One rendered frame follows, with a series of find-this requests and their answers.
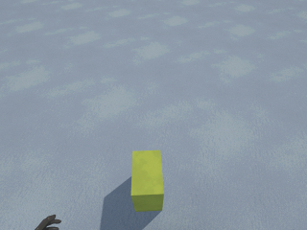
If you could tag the carton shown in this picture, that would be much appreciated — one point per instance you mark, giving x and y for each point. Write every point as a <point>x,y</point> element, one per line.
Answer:
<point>147,190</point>

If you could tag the robot left hand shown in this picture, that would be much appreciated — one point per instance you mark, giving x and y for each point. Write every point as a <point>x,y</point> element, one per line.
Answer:
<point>48,221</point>

